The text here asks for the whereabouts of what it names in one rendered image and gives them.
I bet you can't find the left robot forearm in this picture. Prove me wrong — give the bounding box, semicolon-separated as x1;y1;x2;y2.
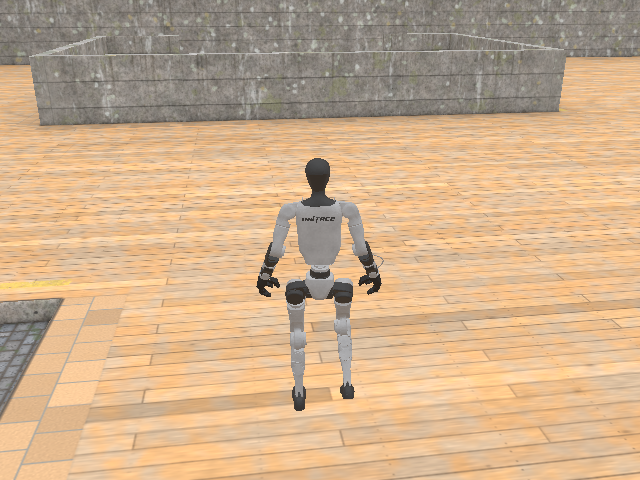
259;242;279;280

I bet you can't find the right robot shin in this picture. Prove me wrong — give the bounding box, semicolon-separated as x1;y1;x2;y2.
337;318;352;387

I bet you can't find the robot left hand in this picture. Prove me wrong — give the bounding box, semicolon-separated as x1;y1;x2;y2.
256;276;280;297

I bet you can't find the robot right hand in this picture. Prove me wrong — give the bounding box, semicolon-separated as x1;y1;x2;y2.
358;274;382;295

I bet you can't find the right robot forearm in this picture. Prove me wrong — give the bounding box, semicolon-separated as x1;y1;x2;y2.
358;241;379;278

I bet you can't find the robot right upper arm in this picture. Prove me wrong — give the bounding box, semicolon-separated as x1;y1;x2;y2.
339;201;368;257

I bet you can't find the robot left upper arm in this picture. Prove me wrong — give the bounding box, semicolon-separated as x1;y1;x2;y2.
269;202;298;258

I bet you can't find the humanoid robot torso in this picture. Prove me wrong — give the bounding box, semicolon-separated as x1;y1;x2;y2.
296;197;343;300

